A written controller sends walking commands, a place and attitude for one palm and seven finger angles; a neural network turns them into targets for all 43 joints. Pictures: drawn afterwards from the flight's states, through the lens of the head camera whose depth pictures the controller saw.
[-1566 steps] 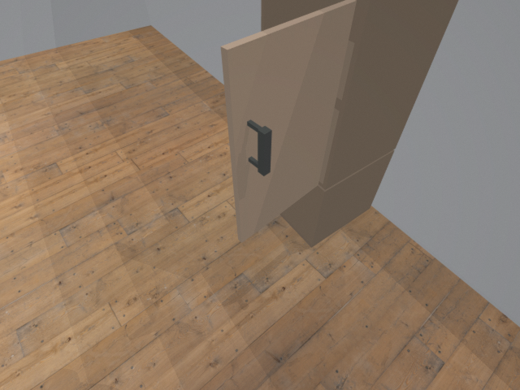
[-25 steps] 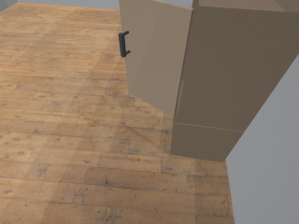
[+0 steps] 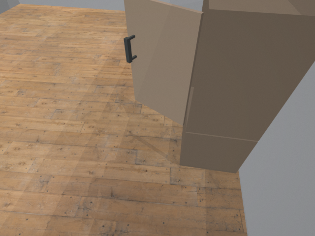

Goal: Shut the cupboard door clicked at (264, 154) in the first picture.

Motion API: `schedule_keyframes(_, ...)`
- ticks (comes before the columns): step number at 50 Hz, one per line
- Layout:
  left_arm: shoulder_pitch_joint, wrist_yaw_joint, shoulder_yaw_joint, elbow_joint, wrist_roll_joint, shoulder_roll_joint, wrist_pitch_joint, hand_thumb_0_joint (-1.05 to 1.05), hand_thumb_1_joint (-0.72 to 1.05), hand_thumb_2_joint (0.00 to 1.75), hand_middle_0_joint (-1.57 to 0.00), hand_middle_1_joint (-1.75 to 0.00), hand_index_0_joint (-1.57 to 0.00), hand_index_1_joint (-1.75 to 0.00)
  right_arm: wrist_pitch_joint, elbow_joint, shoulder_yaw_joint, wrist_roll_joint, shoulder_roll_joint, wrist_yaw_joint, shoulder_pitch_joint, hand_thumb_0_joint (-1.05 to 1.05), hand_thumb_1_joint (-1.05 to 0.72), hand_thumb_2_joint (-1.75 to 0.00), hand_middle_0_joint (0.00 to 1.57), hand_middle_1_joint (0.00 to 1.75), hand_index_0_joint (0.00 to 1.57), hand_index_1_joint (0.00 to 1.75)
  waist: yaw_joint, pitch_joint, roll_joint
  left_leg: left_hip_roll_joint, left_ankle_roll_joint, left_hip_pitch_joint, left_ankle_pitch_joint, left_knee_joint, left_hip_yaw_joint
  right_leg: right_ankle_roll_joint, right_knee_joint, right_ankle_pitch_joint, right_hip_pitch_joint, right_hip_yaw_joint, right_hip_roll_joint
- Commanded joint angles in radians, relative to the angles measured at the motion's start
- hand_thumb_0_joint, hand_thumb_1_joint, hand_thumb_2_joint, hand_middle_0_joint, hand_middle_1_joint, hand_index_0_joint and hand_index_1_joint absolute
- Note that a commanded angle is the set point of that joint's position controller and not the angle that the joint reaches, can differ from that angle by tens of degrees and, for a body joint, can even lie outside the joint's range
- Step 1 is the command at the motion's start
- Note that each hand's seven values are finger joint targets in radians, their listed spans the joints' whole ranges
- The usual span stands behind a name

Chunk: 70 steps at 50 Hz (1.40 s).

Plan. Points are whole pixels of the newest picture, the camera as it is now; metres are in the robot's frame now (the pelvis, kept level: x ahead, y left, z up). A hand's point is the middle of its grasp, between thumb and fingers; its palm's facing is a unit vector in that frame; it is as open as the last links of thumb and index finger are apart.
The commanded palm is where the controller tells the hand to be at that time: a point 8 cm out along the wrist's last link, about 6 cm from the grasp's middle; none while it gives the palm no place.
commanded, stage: walk to a spot facing it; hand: left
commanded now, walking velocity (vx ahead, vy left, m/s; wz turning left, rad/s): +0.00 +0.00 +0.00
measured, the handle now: (131, 48) +0.90 +0.18 +0.02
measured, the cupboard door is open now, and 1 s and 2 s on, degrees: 62 62 62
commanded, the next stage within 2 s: none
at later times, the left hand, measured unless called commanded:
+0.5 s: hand out of the picture +0.01 +0.23 -0.19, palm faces +0.25 -0.94 -0.25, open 7.4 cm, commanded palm none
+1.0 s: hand out of the picture -0.09 +0.19 -0.18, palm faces +0.56 -0.79 -0.27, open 7.4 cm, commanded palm none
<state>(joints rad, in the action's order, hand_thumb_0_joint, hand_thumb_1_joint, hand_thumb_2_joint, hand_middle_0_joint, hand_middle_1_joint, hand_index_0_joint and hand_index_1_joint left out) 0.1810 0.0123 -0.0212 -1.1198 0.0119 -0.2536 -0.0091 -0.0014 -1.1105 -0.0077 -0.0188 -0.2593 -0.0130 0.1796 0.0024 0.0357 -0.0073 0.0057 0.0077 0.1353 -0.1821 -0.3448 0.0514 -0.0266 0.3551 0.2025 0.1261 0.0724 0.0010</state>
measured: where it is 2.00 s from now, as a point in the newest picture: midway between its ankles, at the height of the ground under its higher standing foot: outside the picture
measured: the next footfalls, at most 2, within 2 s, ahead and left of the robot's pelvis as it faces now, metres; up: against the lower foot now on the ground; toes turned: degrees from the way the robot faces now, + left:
right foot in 0.70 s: +0.06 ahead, -0.13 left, +0.00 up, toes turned +22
left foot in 1.02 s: -0.05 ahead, +0.12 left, +0.00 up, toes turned +38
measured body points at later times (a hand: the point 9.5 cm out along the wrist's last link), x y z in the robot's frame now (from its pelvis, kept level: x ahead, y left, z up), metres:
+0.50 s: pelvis -0.01 +0.01 -0.02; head +0.03 +0.04 +0.43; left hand -0.01 +0.28 -0.17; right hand +0.07 -0.21 -0.16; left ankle +0.01 +0.12 -0.75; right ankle -0.01 -0.12 -0.69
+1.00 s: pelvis -0.02 -0.02 -0.02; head +0.03 +0.02 +0.43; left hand -0.11 +0.23 -0.16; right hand +0.22 -0.19 -0.15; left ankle -0.08 +0.09 -0.73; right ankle +0.03 -0.15 -0.75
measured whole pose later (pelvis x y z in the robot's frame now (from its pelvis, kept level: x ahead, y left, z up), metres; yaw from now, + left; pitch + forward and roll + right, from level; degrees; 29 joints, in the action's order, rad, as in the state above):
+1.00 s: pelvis -0.02 -0.02 -0.02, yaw +35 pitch +0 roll +2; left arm 0.24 0.02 -0.06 -0.88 0.03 -0.24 0.02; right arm 0.07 -0.89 -0.07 -0.02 -0.26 0.03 0.14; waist -0.01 0.12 0.05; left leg 0.01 -0.04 0.34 -0.37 -0.68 0.05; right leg 0.04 0.61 0.37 0.22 0.17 0.16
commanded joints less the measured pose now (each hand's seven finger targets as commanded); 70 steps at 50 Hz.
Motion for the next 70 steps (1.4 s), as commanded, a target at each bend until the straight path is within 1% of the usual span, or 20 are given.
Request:
schedule_keyframes(1, -0.008, 0.007, -0.031, 0.042, 0.002, -0.189, -0.021, 0.0, 0.9, 0.9, -0.2, -0.3, -0.2, -0.3, -0.018, 0.042, -0.027, 0.002, -0.171, -0.011, -0.013, 0.0, -0.9, -0.9, 0.2, 0.3, 0.2, 0.3, -0.004, -0.024, 0.0, 0.119, 0.011, -0.005, 0.107, 0.068, -0.105, -0.022, -0.08, -0.133, -0.008, -0.123, 0.128)
schedule_keyframes(9, 0.062, 0.025, -0.053, 0.085, 0.005, -0.173, 0.016, 0.0, 0.9, 0.9, -0.2, -0.3, -0.2, -0.3, 0.026, 0.089, -0.025, 0.002, -0.079, 0.001, 0.02, 0.0, -0.9, -0.9, 0.2, 0.3, 0.2, 0.3, 0.013, -0.036, 0.096, 0.041, -0.021, 0.149, 0.111, -0.18, -0.067, -0.075, 0.001, -0.214, -0.036, -0.115, 0.267)
schedule_keyframes(13, 0.033, 0.031, -0.073, 0.146, 0.019, -0.179, 0.019, 0.0, 0.9, 0.9, -0.2, -0.3, -0.2, -0.3, 0.045, 0.138, -0.047, 0.002, -0.056, 0.008, 0.022, 0.0, -0.9, -0.9, 0.2, 0.3, 0.2, 0.3, 0.004, 0.004, 0.165, 0.051, -0.033, 0.243, -0.312, -0.443, -0.037, -0.18, 0.004, -0.324, 0.007, -0.115, 0.409)
schedule_keyframes(16, 0.01, 0.024, -0.079, 0.181, 0.01, -0.17, 0.022, 0.0, 0.9, 0.9, -0.2, -0.3, -0.2, -0.3, 0.038, 0.141, -0.05, 0.001, -0.048, 0.02, 0.089, 0.0, -0.9, -0.9, 0.2, 0.3, 0.2, 0.3, -0.034, -0.02, 0.057, 0.062, -0.028, 0.084, -0.007, -0.175, -0.027, -0.067, 0.2, -0.306, 0.083, 0.023, 0.331)
schedule_keyframes(18, 0.036, 0.021, -0.066, 0.228, -0.001, -0.087, 0.036, 0.0, 0.9, 0.9, -0.2, -0.3, -0.2, -0.3, 0.03, 0.155, -0.079, -0.022, -0.178, 0.009, 0.147, 0.0, -0.9, -0.9, 0.2, 0.3, 0.2, 0.3, -0.051, -0.03, -0.313, 0.346, 0.157, 0.007, 0.474, 0.011, -0.466, 0.071, 0.523, 0.387, 0.306, 0.086, 0.083)
schedule_keyframes(24, -0.027, 0.012, -0.069, 0.261, 0.007, -0.07, 0.035, 0.0, 0.9, 0.9, -0.2, -0.3, -0.2, -0.3, 0.017, 0.182, -0.077, -0.017, -0.15, -0.017, 0.104, 0.0, -0.9, -0.9, 0.2, 0.3, 0.2, 0.3, -0.031, -0.061, -0.091, 0.247, 0.164, 0.018, 0.236, 0.034, -0.415, 0.076, 0.69, 0.242, 0.382, -0.09, 0.063)
schedule_keyframes(32, 0.097, 0.017, -0.071, 0.261, 0.002, -0.059, 0.035, 0.0, 0.9, 0.9, -0.2, -0.3, -0.2, -0.3, 0.045, 0.226, -0.103, -0.015, -0.155, -0.002, 0.03, 0.0, -0.9, -0.9, 0.2, 0.3, 0.2, 0.3, 0.004, -0.082, -0.166, 0.139, 0.114, 0.187, -0.008, 0.019, -0.433, 0.066, 0.258, 0.174, 0.09, -0.038, -0.02)
schedule_keyframes(34, 0.184, 0.027, -0.092, 0.252, 0.015, -0.144, 0.02, 0.0, 0.9, 0.9, -0.2, -0.3, -0.2, -0.3, 0.052, 0.256, -0.102, 0.002, -0.094, 0.007, 0.001, 0.0, -0.9, -0.9, 0.2, 0.3, 0.2, 0.3, 0.051, -0.082, 0.027, 0.005, 0.023, 0.413, -0.213, -0.155, -0.342, 0.018, -0.062, 0.196, -0.132, -0.195, 0.134)
schedule_keyframes(35, 0.151, 0.031, -0.108, 0.273, 0.03, -0.229, 0.018, 0.0, 0.9, 0.9, -0.2, -0.3, -0.2, -0.3, 0.049, 0.278, -0.1, 0.002, -0.035, 0.012, 0.009, 0.0, -0.9, -0.9, 0.2, 0.3, 0.2, 0.3, 0.046, -0.028, 0.276, -0.127, -0.054, 0.528, -0.346, -0.45, -0.131, -0.107, -0.195, 0.342, -0.072, -0.507, 0.427)
schedule_keyframes(36, 0.061, 0.03, -0.092, 0.301, 0.021, -0.228, 0.025, 0.0, 0.9, 0.9, -0.2, -0.3, -0.2, -0.3, 0.052, 0.277, -0.107, -0.012, -0.071, 0.02, -0.004, 0.0, -0.9, -0.9, 0.2, 0.3, 0.2, 0.3, 0.02, 0.012, 0.193, -0.073, -0.04, 0.467, -0.38, -0.702, -0.143, -0.155, -0.195, 0.31, 0.119, -0.471, 0.491)
schedule_keyframes(39, -0.061, 0.031, -0.08, 0.322, 0.021, -0.134, 0.009, 0.0, 0.9, 0.9, -0.2, -0.3, -0.2, -0.3, 0.061, 0.259, -0.104, -0.006, -0.056, 0.037, 0.038, 0.0, -0.9, -0.9, 0.2, 0.3, 0.2, 0.3, -0.061, 0.024, 0.2, 0.011, -0.051, 0.453, -0.252, -0.879, -0.12, -0.123, -0.082, 0.047, 0.151, -0.228, 0.349)
schedule_keyframes(46, 0.133, 0.026, -0.101, 0.272, 0.024, -0.208, 0.006, 0.0, 0.9, 0.9, -0.2, -0.3, -0.2, -0.3, 0.044, 0.303, -0.067, 0.009, -0.025, 0.044, -0.09, 0.0, -0.9, -0.9, 0.2, 0.3, 0.2, 0.3, 0.038, -0.044, 0.224, -0.012, -0.057, 0.31, -0.275, -0.409, 0.031, -0.089, 0.122, -0.583, -0.094, -0.057, 0.34)
schedule_keyframes(49, 0.102, 0.021, -0.101, 0.279, 0.014, -0.201, 0.014, 0.0, 0.9, 0.9, -0.2, -0.3, -0.2, -0.3, 0.035, 0.28, -0.075, 0.006, -0.07, 0.043, 0.003, 0.0, -0.9, -0.9, 0.2, 0.3, 0.2, 0.3, -0.019, -0.083, 0.165, -0.01, -0.04, 0.075, -0.043, -0.132, 0.024, -0.008, 0.265, -0.434, 0.014, 0.029, 0.316)
schedule_keyframes(51, 0.11, 0.011, -0.072, 0.339, 0.001, -0.087, 0.024, 0.0, 0.9, 0.9, -0.2, -0.3, -0.2, -0.3, 0.025, 0.263, -0.119, -0.009, -0.264, 0.031, 0.113, 0.0, -0.9, -0.9, 0.2, 0.3, 0.2, 0.3, -0.073, -0.162, -0.34, 0.393, 0.164, -0.213, 0.674, -0.061, -0.474, 0.115, 0.636, 0.47, 0.423, 0.092, 0.117)
schedule_keyframes(52, 0.035, 0.018, -0.064, 0.375, 0.012, -0.099, 0.032, 0.0, 0.9, 0.9, -0.2, -0.3, -0.2, -0.3, 0.033, 0.246, -0.12, -0.012, -0.278, 0.019, 0.175, 0.0, -0.9, -0.9, 0.2, 0.3, 0.2, 0.3, -0.112, -0.163, -0.21, 0.436, 0.233, -0.16, 0.613, -0.07, -0.481, 0.092, 0.737, 0.492, 0.434, -0.018, 0.117)
schedule_keyframes(54, -0.027, 0.019, -0.072, 0.364, 0.009, -0.097, 0.037, 0.0, 0.9, 0.9, -0.2, -0.3, -0.2, -0.3, 0.025, 0.255, -0.103, -0.015, -0.218, -0.003, 0.113, 0.0, -0.9, -0.9, 0.2, 0.3, 0.2, 0.3, -0.085, -0.117, -0.254, 0.313, 0.181, -0.071, 0.477, -0.057, -0.412, 0.091, 0.804, 0.364, 0.457, -0.073, 0.112)
schedule_keyframes(64, 0.105, -0.023, -0.074, 0.308, 0.014, -0.089, 0.017, 0.0, 0.9, 0.9, -0.2, -0.3, -0.2, -0.3, 0.033, 0.293, -0.097, -0.018, -0.192, 0.01, -0.03, 0.0, -0.9, -0.9, 0.2, 0.3, 0.2, 0.3, 0.014, -0.034, -0.16, 0.134, 0.116, 0.247, -0.428, 0.014, -0.418, 0.075, 0.257, 0.19, 0.082, 0.021, -0.01)
schedule_keyframes(65, 0.185, -0.022, -0.085, 0.284, 0.018, -0.111, 0.01, 0.0, 0.9, 0.9, -0.2, -0.3, -0.2, -0.3, 0.033, 0.306, -0.095, -0.012, -0.166, 0.009, -0.062, 0.0, -0.9, -0.9, 0.2, 0.3, 0.2, 0.3, 0.059, -0.035, -0.1, 0.081, 0.091, 0.402, -0.497, -0.069, -0.378, 0.07, 0.134, 0.186, -0.096, 0.0, 0.009)
schedule_keyframes(67, 0.278, 0.0, -0.108, 0.28, 0.03, -0.248, 0.0, 0.0, 0.9, 0.9, -0.2, -0.3, -0.2, -0.3, 0.018, 0.358, -0.072, -0.002, -0.045, 0.018, -0.107, 0.0, -0.9, -0.9, 0.2, 0.3, 0.2, 0.3, 0.129, 0.003, 0.359, -0.11, -0.017, 0.724, -0.469, -0.675, -0.105, -0.09, -0.253, 0.649, -0.2, -0.605, 0.475)
schedule_keyframes(70, 0.065, 0.01, -0.094, 0.316, 0.02, -0.157, -0.028, 0.0, 0.9, 0.9, -0.2, -0.3, -0.2, -0.3, 0.025, 0.317, -0.093, -0.019, -0.087, 0.045, -0.066, 0.0, -0.9, -0.9, 0.2, 0.3, 0.2, 0.3, -0.005, 0.084, 0.184, 0.052, -0.026, 0.635, -0.214, -0.925, -0.157, -0.108, -0.262, 0.561, 0.063, -0.434, 0.448)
